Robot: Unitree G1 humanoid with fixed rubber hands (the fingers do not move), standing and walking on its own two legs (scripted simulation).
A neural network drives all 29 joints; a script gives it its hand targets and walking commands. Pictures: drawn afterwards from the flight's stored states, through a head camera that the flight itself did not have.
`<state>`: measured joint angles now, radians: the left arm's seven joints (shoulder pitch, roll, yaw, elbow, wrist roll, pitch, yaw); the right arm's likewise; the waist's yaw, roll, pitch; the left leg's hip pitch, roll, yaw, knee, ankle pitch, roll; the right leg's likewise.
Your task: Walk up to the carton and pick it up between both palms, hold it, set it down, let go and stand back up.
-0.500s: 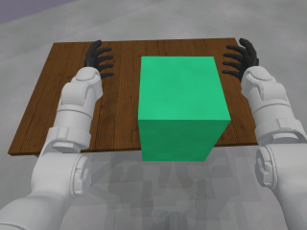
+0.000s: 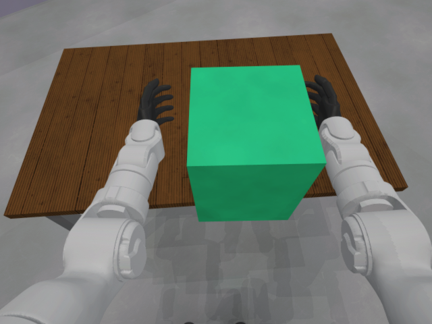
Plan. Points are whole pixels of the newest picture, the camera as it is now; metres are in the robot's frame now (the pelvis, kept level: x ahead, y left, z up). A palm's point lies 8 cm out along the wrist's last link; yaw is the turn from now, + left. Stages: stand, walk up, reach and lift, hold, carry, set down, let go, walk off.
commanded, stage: reach and lift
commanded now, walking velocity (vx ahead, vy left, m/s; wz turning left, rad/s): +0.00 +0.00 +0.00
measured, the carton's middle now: (244, 151) +0.44 -0.06 +0.01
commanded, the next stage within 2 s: none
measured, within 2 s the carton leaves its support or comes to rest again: leaves its support in 1.84 s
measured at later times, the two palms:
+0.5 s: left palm (150, 126) +0.46 +0.12 +0.06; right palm (321, 125) +0.46 -0.21 +0.06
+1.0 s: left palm (167, 128) +0.46 +0.09 +0.06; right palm (320, 125) +0.46 -0.20 +0.06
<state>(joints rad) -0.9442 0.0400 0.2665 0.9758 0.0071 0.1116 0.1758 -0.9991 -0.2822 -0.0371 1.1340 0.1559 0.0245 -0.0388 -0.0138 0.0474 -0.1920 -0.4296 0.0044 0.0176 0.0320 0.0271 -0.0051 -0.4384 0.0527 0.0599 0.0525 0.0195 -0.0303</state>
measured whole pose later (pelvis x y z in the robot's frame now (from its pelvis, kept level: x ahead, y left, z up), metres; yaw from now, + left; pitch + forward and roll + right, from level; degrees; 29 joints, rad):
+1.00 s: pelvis +0.00 +0.00 +0.00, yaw -2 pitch +26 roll +0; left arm -0.91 -0.06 0.45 0.94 0.25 -0.04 0.17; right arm -0.96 -0.13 -0.25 1.02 -0.10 -0.02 -0.04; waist -0.02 0.05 -0.25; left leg -0.50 0.01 0.04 -0.03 0.07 -0.01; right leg -0.49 0.06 0.09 -0.06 0.10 -0.04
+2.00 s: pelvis +0.01 -0.01 +0.00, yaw +4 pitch +25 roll +0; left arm -0.79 -0.01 0.30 0.81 0.12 0.15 0.16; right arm -0.87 -0.05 -0.27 0.92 -0.14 0.09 -0.08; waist -0.06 0.06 -0.34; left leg -0.46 0.01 -0.05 -0.05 0.08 -0.02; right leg -0.42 0.05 -0.01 -0.09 0.08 -0.05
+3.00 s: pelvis -0.04 +0.01 +0.01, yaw +2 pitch +6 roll +0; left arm -0.76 -0.06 0.34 0.40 0.23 0.58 0.07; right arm -0.78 -0.04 -0.16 0.61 0.01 0.39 -0.13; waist -0.07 0.02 -0.14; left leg -0.18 -0.02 -0.02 0.02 0.06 0.02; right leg -0.17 0.03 0.02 0.03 0.03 -0.02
